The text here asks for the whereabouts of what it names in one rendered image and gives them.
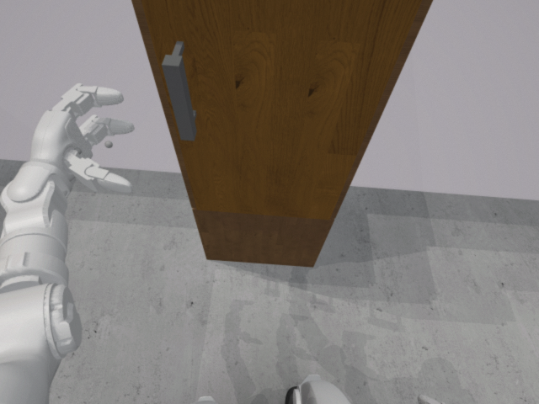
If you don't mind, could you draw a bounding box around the robot left forearm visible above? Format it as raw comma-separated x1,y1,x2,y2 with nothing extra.
0,161,72,294

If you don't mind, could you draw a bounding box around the cupboard door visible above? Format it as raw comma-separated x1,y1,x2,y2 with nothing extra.
141,0,422,220

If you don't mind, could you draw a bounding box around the robot right thigh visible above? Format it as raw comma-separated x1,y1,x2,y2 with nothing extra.
293,380,351,404

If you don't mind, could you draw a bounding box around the handle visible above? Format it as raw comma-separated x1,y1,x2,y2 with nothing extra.
162,41,197,141

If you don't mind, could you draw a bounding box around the robot right shin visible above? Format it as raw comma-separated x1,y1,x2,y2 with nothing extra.
300,375,321,386

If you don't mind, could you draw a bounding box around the robot left hand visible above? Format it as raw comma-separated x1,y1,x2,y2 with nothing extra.
29,83,135,193

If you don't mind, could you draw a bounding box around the robot left upper arm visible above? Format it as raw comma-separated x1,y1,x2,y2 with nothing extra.
0,283,83,404

